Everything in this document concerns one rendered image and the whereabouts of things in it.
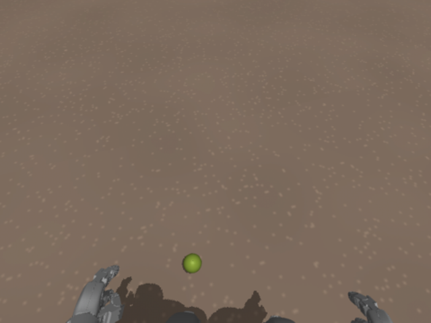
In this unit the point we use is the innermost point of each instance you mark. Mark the ball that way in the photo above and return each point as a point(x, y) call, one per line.
point(192, 263)

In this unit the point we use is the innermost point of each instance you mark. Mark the left robot hand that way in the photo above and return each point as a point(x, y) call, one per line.
point(93, 298)

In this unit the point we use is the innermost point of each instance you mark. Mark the right robot hand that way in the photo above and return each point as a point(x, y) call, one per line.
point(369, 308)

